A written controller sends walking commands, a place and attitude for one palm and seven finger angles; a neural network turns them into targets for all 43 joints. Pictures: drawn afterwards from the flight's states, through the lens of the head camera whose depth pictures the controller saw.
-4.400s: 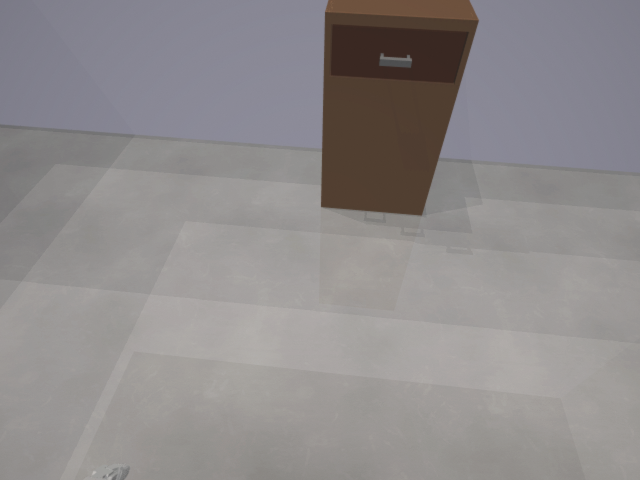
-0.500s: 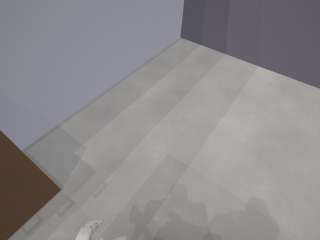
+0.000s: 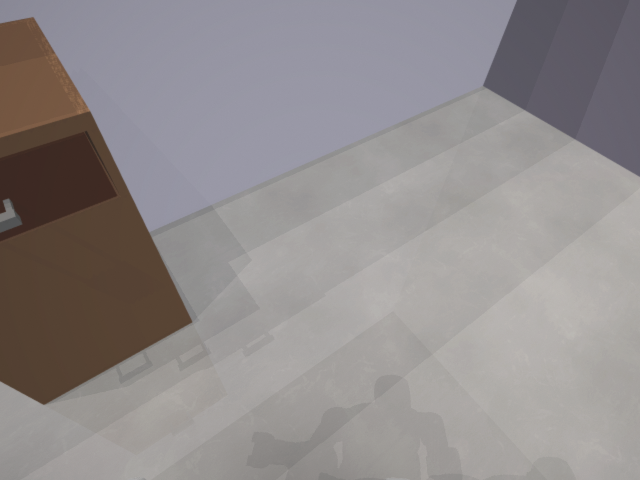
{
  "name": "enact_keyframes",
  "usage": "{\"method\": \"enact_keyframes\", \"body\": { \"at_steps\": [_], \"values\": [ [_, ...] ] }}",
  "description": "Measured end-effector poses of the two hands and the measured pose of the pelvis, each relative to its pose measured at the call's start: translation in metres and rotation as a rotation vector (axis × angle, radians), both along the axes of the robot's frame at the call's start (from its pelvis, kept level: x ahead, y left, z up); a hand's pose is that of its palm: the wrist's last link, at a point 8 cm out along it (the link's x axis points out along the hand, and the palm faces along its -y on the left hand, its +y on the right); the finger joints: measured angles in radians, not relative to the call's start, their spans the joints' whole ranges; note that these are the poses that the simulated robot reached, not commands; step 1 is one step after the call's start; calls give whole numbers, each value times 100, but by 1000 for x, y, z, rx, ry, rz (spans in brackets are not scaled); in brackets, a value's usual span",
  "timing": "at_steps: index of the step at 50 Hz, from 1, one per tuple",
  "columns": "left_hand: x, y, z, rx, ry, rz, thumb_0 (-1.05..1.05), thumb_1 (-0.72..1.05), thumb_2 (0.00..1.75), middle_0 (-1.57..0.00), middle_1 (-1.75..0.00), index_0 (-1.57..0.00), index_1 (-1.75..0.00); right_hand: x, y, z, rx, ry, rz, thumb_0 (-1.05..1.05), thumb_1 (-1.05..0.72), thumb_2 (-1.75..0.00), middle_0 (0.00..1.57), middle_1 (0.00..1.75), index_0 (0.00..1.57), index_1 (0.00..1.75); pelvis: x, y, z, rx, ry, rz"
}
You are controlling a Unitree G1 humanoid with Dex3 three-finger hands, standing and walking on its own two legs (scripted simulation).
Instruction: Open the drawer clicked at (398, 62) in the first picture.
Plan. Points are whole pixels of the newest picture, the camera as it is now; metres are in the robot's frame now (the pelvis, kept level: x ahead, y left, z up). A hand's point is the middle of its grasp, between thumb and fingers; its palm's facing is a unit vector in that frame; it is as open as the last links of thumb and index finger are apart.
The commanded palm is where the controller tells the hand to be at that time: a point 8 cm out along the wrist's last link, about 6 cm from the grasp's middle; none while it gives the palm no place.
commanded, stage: turn to face it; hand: left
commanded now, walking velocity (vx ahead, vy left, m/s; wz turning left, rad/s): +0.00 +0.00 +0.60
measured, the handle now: out of the picture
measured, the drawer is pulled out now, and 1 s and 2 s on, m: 0.00 0.00 0.00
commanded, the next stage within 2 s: take the last steps up to it in 0.96 s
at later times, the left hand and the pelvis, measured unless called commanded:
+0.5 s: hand out of the picture -0.07 +0.19 -0.18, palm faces +0.37 -0.90 -0.23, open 7.4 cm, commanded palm none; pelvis -0.04 -0.02 -0.01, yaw +21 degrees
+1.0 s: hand out of the picture -0.07 +0.18 -0.15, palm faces +0.51 -0.81 -0.28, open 7.4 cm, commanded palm none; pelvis -0.05 -0.04 -0.01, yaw +32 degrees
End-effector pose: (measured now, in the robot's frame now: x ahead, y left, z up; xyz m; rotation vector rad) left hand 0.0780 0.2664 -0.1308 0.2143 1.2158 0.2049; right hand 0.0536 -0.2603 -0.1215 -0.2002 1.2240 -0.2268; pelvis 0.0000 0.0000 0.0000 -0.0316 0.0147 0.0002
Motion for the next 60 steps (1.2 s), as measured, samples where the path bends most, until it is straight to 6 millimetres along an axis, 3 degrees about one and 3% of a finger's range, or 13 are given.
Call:
{"method": "enact_keyframes", "body": {
  "at_steps": [7,15,21,26,29,33,39,48,55,60],
  "values": [
    [-23,-35,7,30,-98,56,1,91,90,-20,-30,-20,-29,22,-30,-22,41,-23,88,1,-90,-90,20,30,20,30,-16,-32,-12,28,-4,98],
    [-81,-60,12,3,-58,167,1,90,90,-20,-30,-20,-29,47,-33,-11,50,-14,217,1,-91,-90,20,30,20,30,-25,-44,-1,52,-28,221],
    [-128,-56,-1,-32,-13,267,1,90,90,-20,-30,-20,-30,68,-8,-7,29,7,337,1,-91,-90,20,30,20,30,-34,-36,-3,56,-15,306],
    [-178,-31,-25,-52,44,376,1,90,90,-20,-30,-20,-30,92,32,-6,-2,-50,452,1,-91,-90,20,30,20,30,-45,-16,-16,40,-3,374],
    [-200,-18,-27,-44,97,417,1,90,90,-20,-30,-20,-29,95,51,1,-3,-88,488,1,-91,-90,20,30,20,30,-50,-10,-14,33,-7,388],
    [-208,-6,-15,-29,82,451,1,91,90,-20,-30,-20,-29,89,64,7,0,-80,515,1,-90,-90,20,30,20,30,-54,-6,-5,19,-11,422],
    [-197,-3,0,1,12,474,1,91,90,-19,-30,-20,-29,76,70,0,34,-34,539,1,-90,-90,20,30,21,30,-56,-8,0,22,-10,471],
    [-173,-39,10,44,-87,480,1,91,90,-20,-30,-20,-29,66,44,-32,92,39,538,1,-90,-90,21,30,21,30,-50,-35,-10,46,-14,536],
    [-197,-77,14,7,-63,546,1,90,90,-20,-30,-20,-30,67,29,-27,74,90,572,1,-91,-90,20,30,20,30,-52,-45,-1,64,-23,596],
    [-232,-91,8,-25,-24,618,1,92,90,-20,-30,-20,-30,67,34,-19,46,110,629,1,-91,-90,20,30,20,30,-55,-42,3,65,-21,630]
  ]
}}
